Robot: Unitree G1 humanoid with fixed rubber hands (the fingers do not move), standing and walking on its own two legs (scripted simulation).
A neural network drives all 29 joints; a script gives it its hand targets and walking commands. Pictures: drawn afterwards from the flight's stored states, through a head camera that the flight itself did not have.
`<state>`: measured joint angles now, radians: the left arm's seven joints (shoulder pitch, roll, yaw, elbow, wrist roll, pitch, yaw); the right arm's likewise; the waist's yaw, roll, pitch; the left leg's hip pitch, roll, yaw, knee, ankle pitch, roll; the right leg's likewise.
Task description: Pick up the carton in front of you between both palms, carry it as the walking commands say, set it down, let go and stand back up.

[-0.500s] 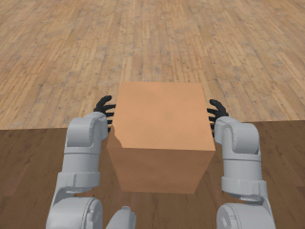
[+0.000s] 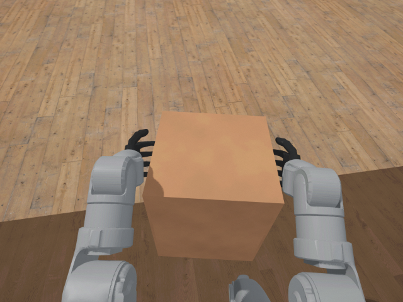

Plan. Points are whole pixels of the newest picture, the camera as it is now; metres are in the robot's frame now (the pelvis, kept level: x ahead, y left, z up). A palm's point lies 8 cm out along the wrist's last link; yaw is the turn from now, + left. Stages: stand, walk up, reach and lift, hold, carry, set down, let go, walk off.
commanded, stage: carry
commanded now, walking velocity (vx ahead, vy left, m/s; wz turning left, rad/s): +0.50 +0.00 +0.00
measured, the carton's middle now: (209, 189) +0.35 -0.01 +0.01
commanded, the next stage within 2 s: none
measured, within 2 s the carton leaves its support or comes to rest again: neither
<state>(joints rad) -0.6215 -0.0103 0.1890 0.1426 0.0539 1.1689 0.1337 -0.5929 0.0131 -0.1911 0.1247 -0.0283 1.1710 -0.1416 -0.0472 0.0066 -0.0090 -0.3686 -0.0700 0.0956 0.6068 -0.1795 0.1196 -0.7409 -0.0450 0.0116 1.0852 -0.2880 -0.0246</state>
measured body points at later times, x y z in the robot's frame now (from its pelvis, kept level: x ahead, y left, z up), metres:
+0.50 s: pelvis +0.30 -0.03 -0.05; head +0.33 -0.04 +0.40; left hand +0.65 +0.15 +0.04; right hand +0.68 -0.15 +0.04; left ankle +0.31 +0.12 -0.70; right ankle +0.31 -0.06 -0.77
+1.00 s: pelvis +0.59 +0.04 -0.10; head +0.61 +0.05 +0.35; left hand +0.96 +0.18 -0.02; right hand +0.95 -0.12 -0.02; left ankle +0.62 +0.07 -0.83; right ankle +0.55 -0.10 -0.74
